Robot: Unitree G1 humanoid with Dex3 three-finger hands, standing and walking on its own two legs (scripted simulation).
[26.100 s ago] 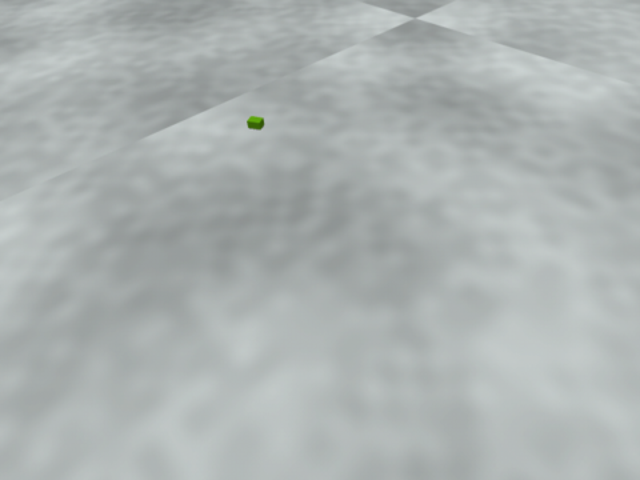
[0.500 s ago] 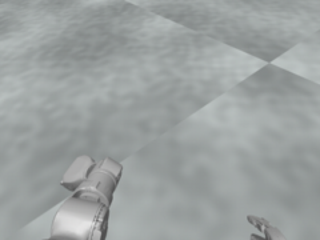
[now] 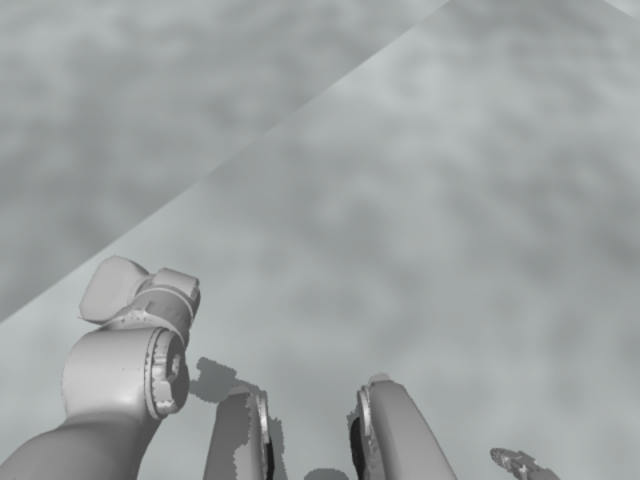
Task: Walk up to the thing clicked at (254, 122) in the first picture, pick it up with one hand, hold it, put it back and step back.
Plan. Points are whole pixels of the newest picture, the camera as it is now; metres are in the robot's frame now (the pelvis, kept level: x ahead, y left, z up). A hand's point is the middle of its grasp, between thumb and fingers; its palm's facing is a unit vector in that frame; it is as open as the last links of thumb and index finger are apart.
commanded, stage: crouch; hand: left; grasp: from above
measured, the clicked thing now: (144, 303) +0.38 +0.25 -0.15
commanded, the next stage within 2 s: lower in 1.24 s
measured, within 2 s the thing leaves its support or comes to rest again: neither
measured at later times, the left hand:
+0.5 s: hand (190, 309) +0.42 +0.23 -0.33, palm faces -0.09 -0.42 -0.90, open 10.4 cm
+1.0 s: hand (200, 309) +0.44 +0.24 -0.42, palm faces -0.11 -0.43 -0.90, open 10.4 cm
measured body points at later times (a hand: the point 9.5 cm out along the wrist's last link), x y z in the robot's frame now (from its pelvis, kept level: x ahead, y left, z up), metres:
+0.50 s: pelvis -0.04 +0.00 -0.19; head +0.19 +0.01 +0.19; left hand +0.42 +0.25 -0.28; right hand -0.02 -0.27 -0.33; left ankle +0.05 +0.14 -0.58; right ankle +0.05 -0.12 -0.58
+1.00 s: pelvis -0.04 +0.01 -0.27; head +0.22 +0.01 +0.09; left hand +0.44 +0.26 -0.37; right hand -0.06 -0.28 -0.39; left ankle +0.05 +0.14 -0.58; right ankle +0.05 -0.12 -0.58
